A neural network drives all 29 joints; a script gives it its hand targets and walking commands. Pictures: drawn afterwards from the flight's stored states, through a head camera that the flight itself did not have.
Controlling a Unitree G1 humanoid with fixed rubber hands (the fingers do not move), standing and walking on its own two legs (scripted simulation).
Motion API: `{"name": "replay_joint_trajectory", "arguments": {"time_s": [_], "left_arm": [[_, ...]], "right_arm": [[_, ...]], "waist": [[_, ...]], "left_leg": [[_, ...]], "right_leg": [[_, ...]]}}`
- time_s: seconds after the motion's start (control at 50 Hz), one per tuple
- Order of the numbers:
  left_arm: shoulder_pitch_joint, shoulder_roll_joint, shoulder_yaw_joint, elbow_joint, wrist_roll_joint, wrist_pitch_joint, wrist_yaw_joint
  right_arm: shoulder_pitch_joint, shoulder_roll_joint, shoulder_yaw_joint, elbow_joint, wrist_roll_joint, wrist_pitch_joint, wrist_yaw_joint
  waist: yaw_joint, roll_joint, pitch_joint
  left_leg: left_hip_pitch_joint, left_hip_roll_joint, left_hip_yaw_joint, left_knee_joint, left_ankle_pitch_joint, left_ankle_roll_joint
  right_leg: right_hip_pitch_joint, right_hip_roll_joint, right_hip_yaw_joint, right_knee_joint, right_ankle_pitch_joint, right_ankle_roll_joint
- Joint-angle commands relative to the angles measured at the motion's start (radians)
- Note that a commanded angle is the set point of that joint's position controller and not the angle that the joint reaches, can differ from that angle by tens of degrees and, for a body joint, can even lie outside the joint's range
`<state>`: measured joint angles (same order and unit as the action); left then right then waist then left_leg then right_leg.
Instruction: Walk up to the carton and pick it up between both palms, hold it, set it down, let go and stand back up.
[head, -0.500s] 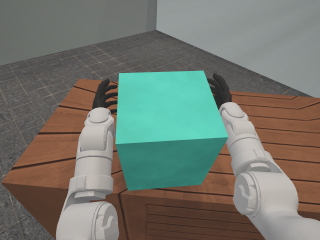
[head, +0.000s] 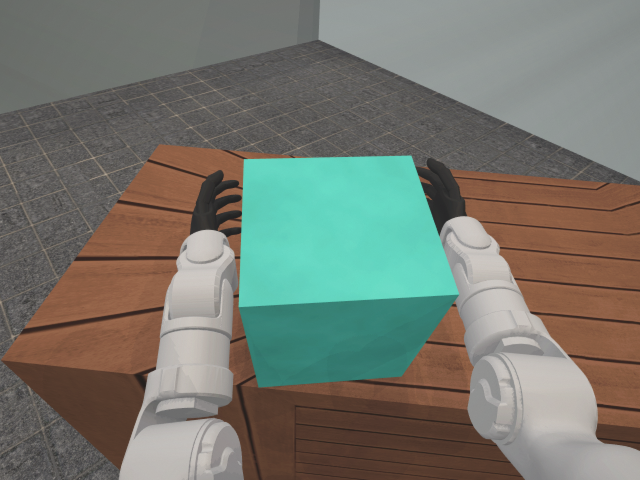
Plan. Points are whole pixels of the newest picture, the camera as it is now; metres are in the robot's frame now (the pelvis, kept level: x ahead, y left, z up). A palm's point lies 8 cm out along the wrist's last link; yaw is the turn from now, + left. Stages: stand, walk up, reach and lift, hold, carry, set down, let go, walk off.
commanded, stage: set down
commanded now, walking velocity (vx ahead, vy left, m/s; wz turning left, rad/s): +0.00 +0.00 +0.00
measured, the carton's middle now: (330, 278) +0.37 -0.02 +0.07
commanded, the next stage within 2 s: none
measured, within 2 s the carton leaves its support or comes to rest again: rests again in 1.74 s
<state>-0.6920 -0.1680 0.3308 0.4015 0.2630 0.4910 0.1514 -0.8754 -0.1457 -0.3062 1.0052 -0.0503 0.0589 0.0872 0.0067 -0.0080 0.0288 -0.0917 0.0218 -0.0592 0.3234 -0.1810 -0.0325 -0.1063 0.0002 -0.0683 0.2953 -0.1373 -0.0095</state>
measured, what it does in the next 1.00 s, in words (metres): stands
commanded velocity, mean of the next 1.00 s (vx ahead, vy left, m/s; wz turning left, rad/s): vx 0.00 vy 0.00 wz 0.00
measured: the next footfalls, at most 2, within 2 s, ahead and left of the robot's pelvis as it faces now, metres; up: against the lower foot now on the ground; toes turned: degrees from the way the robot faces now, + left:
none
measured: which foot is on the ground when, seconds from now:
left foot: down 0.00-1.00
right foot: down 0.00-1.00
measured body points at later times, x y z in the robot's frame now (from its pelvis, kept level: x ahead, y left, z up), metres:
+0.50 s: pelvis +0.00 +0.00 +0.00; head +0.00 +0.00 +0.45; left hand +0.39 +0.13 +0.14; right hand +0.43 -0.17 +0.14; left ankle +0.00 +0.14 -0.75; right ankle +0.02 -0.11 -0.75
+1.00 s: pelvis +0.01 +0.00 +0.00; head +0.01 +0.01 +0.45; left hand +0.40 +0.13 +0.14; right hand +0.44 -0.17 +0.14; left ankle +0.00 +0.14 -0.75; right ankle +0.02 -0.11 -0.75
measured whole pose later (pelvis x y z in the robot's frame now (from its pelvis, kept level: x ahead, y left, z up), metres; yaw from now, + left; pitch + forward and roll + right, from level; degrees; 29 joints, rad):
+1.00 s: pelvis +0.01 +0.00 +0.00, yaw +0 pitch -2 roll +0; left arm -0.65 -0.19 0.33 0.40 0.30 0.38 0.14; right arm -0.86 -0.13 -0.37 1.01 -0.12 0.00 0.12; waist 0.01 -0.01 0.02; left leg -0.10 0.02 -0.06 0.31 -0.18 -0.04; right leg -0.12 0.00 -0.07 0.29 -0.14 -0.01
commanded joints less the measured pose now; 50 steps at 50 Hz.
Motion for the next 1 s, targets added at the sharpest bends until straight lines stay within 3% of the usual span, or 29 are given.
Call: {"name": "replay_joint_trajectory", "arguments": {"time_s": [0.0,0.02,0.04,0.06,0.1,0.16,0.18,0.22,0.24,0.28,0.3,0.32,0.34,0.38,0.44,0.46,0.48,0.52,0.6,0.64,0.7,0.72,0.74,0.8,0.84,0.88,0.94,0.96,0.98], "left_arm": [[-0.549,-0.390,-0.265,-0.112,0.033,-0.081,-0.083],[-0.556,-0.395,-0.275,-0.108,0.025,-0.091,-0.082],[-0.567,-0.422,-0.309,-0.138,0.009,-0.097,-0.076],[-0.509,-0.420,-0.277,-0.061,0.027,-0.097,-0.079],[-0.561,-0.404,-0.274,-0.102,0.048,-0.111,-0.070],[-0.474,-0.408,-0.261,-0.065,0.049,-0.107,-0.081],[-0.470,-0.392,-0.259,-0.057,0.044,-0.103,-0.081],[-0.462,-0.396,-0.248,-0.067,0.047,-0.116,-0.080],[-0.458,-0.420,-0.272,-0.087,0.056,-0.117,-0.073],[-0.494,-0.398,-0.235,-0.051,0.046,-0.123,-0.081],[-0.481,-0.400,-0.235,-0.077,0.061,-0.122,-0.082],[-0.500,-0.395,-0.253,-0.111,0.046,-0.128,-0.084],[-0.472,-0.396,-0.226,-0.052,0.058,-0.120,-0.086],[-0.467,-0.403,-0.240,-0.058,0.050,-0.132,-0.085],[-0.435,-0.345,-0.158,0.000,0.075,-0.121,-0.097],[-0.420,-0.388,-0.204,-0.036,0.067,-0.125,-0.093],[-0.429,-0.375,-0.189,-0.032,0.073,-0.129,-0.093],[-0.418,-0.375,-0.204,-0.025,0.065,-0.130,-0.099],[-0.431,-0.389,-0.208,-0.062,0.059,-0.148,-0.093],[-0.390,-0.382,-0.191,-0.022,0.075,-0.144,-0.102],[-0.356,-0.384,-0.176,-0.023,0.086,-0.148,-0.104],[-0.356,-0.383,-0.186,-0.027,0.098,-0.153,-0.101],[-0.345,-0.380,-0.167,-0.008,0.100,-0.148,-0.105],[-0.361,-0.391,-0.176,-0.029,0.098,-0.165,-0.101],[-0.345,-0.370,-0.167,0.009,0.090,-0.158,-0.106],[-0.319,-0.362,-0.134,0.043,0.101,-0.154,-0.121],[-0.331,-0.379,-0.158,-0.036,0.104,-0.160,-0.117],[-0.304,-0.367,-0.144,0.002,0.105,-0.159,-0.125],[-0.310,-0.367,-0.147,-0.018,0.103,-0.166,-0.123]], "right_arm": [[-0.503,0.370,0.142,-0.073,-0.049,-0.079,0.119],[-0.499,0.372,0.140,-0.071,-0.059,-0.081,0.119],[-0.457,0.364,0.132,-0.041,-0.058,-0.082,0.120],[-0.489,0.361,0.145,-0.089,-0.064,-0.091,0.117],[-0.475,0.381,0.133,-0.065,-0.074,-0.092,0.119],[-0.492,0.375,0.156,-0.104,-0.076,-0.099,0.114],[-0.443,0.363,0.152,-0.086,-0.079,-0.087,0.109],[-0.484,0.378,0.166,-0.107,-0.081,-0.100,0.115],[-0.457,0.381,0.166,-0.098,-0.078,-0.104,0.118],[-0.437,0.395,0.145,-0.072,-0.086,-0.094,0.118],[-0.428,0.390,0.138,-0.045,-0.088,-0.093,0.120],[-0.422,0.390,0.139,-0.034,-0.085,-0.097,0.119],[-0.432,0.393,0.144,-0.071,-0.091,-0.091,0.124],[-0.435,0.390,0.128,-0.054,-0.093,-0.097,0.122],[-0.421,0.371,0.102,-0.033,-0.108,-0.070,0.135],[-0.417,0.391,0.111,-0.089,-0.107,-0.088,0.136],[-0.390,0.381,0.102,-0.043,-0.120,-0.076,0.128],[-0.406,0.384,0.118,-0.080,-0.106,-0.087,0.134],[-0.377,0.372,0.113,-0.043,-0.118,-0.099,0.138],[-0.379,0.390,0.115,-0.054,-0.107,-0.092,0.133],[-0.351,0.387,0.110,-0.056,-0.121,-0.098,0.137],[-0.345,0.379,0.094,-0.037,-0.122,-0.097,0.136],[-0.355,0.374,0.104,-0.065,-0.104,-0.096,0.138],[-0.345,0.375,0.090,-0.043,-0.130,-0.101,0.137],[-0.317,0.357,0.063,-0.046,-0.144,-0.091,0.144],[-0.310,0.372,0.100,-0.078,-0.149,-0.078,0.142],[-0.306,0.378,0.092,-0.040,-0.120,-0.086,0.144],[-0.307,0.369,0.090,-0.069,-0.137,-0.088,0.140],[-0.270,0.393,0.096,-0.056,-0.133,-0.084,0.141]], "waist": [[-0.004,0.009,-0.475],[0.002,-0.004,-0.473],[-0.028,-0.002,-0.498],[-0.005,-0.021,-0.503],[-0.003,0.007,-0.545],[0.011,-0.021,-0.510],[-0.002,-0.032,-0.476],[0.022,-0.044,-0.484],[0.020,-0.001,-0.522],[0.013,-0.037,-0.478],[0.014,-0.019,-0.448],[-0.009,-0.038,-0.450],[0.011,-0.063,-0.413],[-0.004,-0.023,-0.441],[0.006,-0.056,-0.352],[-0.001,-0.034,-0.398],[-0.014,-0.043,-0.408],[-0.003,-0.021,-0.408],[-0.026,-0.045,-0.407],[0.002,-0.033,-0.390],[0.003,-0.020,-0.413],[-0.021,-0.016,-0.419],[-0.004,-0.012,-0.394],[-0.004,-0.041,-0.405],[-0.038,-0.027,-0.353],[-0.007,-0.089,-0.309],[-0.026,-0.019,-0.371],[-0.022,-0.056,-0.338],[-0.017,-0.044,-0.361]], "left_leg": [[0.131,-0.008,0.096,-0.023,0.317,-0.032],[0.133,-0.003,0.091,-0.022,0.312,-0.031],[0.183,0.006,0.087,-0.011,0.357,-0.037],[0.152,0.001,0.083,-0.012,0.325,-0.030],[0.151,-0.002,0.090,-0.015,0.325,-0.035],[0.112,-0.007,0.089,-0.025,0.323,-0.019],[0.108,-0.008,0.095,-0.033,0.300,-0.024],[0.109,-0.011,0.104,-0.033,0.306,-0.019],[0.134,-0.003,0.099,-0.025,0.338,-0.031],[0.110,-0.002,0.102,-0.035,0.275,-0.018],[0.095,-0.008,0.112,-0.036,0.295,-0.016],[0.122,-0.007,0.105,-0.037,0.281,-0.015],[0.090,0.001,0.104,-0.059,0.215,-0.005],[0.110,-0.006,0.111,-0.053,0.249,-0.018],[0.056,-0.012,0.110,-0.081,0.149,0.006],[0.071,-0.005,0.107,-0.074,0.184,-0.004],[0.070,-0.009,0.112,-0.072,0.199,-0.004],[0.084,-0.009,0.111,-0.063,0.235,-0.006],[0.092,-0.007,0.104,-0.067,0.227,-0.011],[0.079,-0.009,0.112,-0.060,0.249,-0.002],[0.075,-0.008,0.111,-0.052,0.280,-0.006],[0.094,0.000,0.101,-0.052,0.265,-0.010],[0.081,-0.007,0.106,-0.057,0.276,-0.006],[0.085,-0.003,0.103,-0.062,0.260,-0.001],[0.060,-0.004,0.102,-0.077,0.183,-0.002],[0.025,-0.009,0.109,-0.093,0.162,0.023],[0.068,-0.011,0.113,-0.066,0.267,-0.007],[0.048,-0.011,0.117,-0.084,0.197,0.009],[0.058,-0.018,0.128,-0.077,0.218,0.003]], "right_leg": [[0.066,0.058,-0.064,-0.023,0.233,0.011],[0.048,0.054,-0.069,-0.027,0.221,0.008],[0.014,0.062,-0.084,-0.023,0.244,0.008],[0.029,0.052,-0.066,-0.037,0.243,0.003],[0.041,0.048,-0.069,-0.035,0.238,0.005],[0.089,0.045,-0.055,-0.021,0.296,0.019],[0.085,0.048,-0.064,-0.021,0.289,0.023],[0.094,0.056,-0.059,-0.019,0.270,0.023],[0.056,0.059,-0.068,-0.022,0.264,0.012],[0.054,0.054,-0.058,-0.025,0.240,0.021],[0.057,0.048,-0.055,-0.025,0.244,0.020],[0.060,0.052,-0.062,-0.021,0.249,0.024],[0.061,0.048,-0.065,-0.038,0.188,0.014],[0.045,0.052,-0.066,-0.026,0.208,0.021],[0.079,0.044,-0.049,-0.043,0.145,0.029],[0.066,0.043,-0.055,-0.029,0.186,0.024],[0.092,0.046,-0.052,-0.023,0.222,0.032],[0.066,0.046,-0.058,-0.024,0.220,0.030],[0.052,0.049,-0.077,-0.030,0.196,0.026],[0.067,0.049,-0.052,-0.022,0.250,0.033],[0.083,0.039,-0.048,-0.025,0.274,0.024],[0.049,0.042,-0.060,-0.025,0.257,0.024],[0.084,0.042,-0.050,-0.030,0.259,0.024],[0.054,0.047,-0.062,-0.031,0.227,0.022],[0.053,0.040,-0.056,-0.043,0.181,0.024],[0.078,0.035,-0.047,-0.035,0.209,0.044],[0.087,0.045,-0.050,-0.013,0.281,0.035],[0.097,0.037,-0.045,-0.022,0.262,0.039],[0.094,0.038,-0.047,-0.013,0.268,0.041]]}}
